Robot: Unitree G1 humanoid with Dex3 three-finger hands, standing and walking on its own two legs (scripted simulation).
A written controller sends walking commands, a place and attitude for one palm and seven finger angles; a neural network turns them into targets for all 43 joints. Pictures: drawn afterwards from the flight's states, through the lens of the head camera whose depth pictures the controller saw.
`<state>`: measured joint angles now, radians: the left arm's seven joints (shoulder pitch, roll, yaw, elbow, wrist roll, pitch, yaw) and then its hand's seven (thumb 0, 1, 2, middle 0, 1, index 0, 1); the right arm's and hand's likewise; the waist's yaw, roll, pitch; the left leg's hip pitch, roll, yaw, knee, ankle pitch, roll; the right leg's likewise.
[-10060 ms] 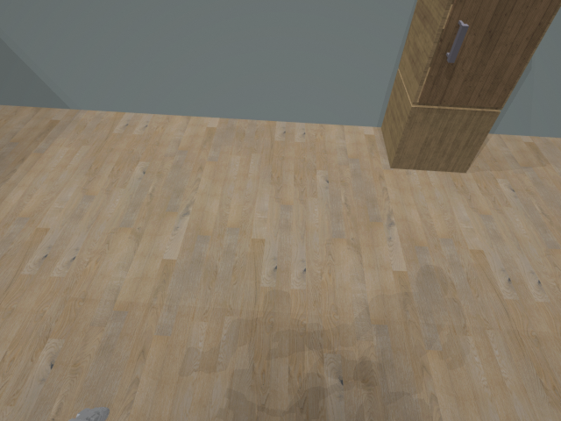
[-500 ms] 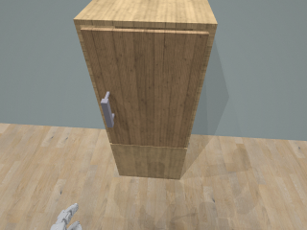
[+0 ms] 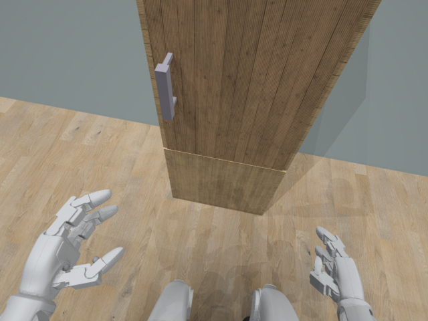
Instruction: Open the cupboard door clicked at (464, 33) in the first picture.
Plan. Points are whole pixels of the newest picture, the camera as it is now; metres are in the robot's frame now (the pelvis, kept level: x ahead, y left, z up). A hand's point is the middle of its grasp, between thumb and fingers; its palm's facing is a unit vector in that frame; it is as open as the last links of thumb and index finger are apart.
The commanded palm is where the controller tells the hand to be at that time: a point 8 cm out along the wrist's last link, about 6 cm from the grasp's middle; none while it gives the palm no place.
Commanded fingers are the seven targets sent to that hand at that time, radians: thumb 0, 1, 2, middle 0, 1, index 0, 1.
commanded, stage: raise the hand with hooked fingers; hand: left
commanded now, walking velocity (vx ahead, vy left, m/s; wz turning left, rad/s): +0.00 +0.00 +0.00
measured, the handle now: (168, 87) +0.57 +0.18 +0.06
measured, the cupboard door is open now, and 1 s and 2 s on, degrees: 0 0 0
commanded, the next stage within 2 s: move the hooked fingers beside the handle in 1.48 s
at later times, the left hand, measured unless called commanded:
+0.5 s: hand (79, 228) +0.23 +0.25 +0.06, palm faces -0.06 -1.00 -0.06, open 12.8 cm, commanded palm +0.22 +0.30 +0.07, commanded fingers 0.00 -0.43 0.33 -0.29 -1.15 -0.29 -1.15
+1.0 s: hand (76, 189) +0.29 +0.27 +0.07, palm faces -0.06 -1.00 -0.06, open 14.0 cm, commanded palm +0.27 +0.32 +0.08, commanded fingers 0.00 -0.50 0.30 -0.30 -1.20 -0.30 -1.20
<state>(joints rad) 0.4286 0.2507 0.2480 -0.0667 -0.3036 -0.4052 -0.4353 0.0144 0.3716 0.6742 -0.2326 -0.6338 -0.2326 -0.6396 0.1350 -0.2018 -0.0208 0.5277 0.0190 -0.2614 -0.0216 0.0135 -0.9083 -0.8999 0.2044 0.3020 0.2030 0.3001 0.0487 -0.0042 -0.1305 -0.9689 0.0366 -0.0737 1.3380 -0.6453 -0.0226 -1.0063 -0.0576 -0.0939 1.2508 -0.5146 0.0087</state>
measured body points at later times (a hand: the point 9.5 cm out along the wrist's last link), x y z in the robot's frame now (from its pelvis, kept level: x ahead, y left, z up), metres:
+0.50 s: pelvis +0.00 +0.01 +0.01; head +0.07 +0.04 +0.46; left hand +0.23 +0.30 +0.07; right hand +0.17 -0.25 -0.04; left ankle +0.00 +0.13 -0.62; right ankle +0.05 -0.13 -0.62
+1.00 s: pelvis +0.00 +0.00 +0.02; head +0.09 +0.02 +0.46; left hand +0.29 +0.32 +0.08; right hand +0.16 -0.25 -0.06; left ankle +0.00 +0.13 -0.62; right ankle +0.05 -0.13 -0.62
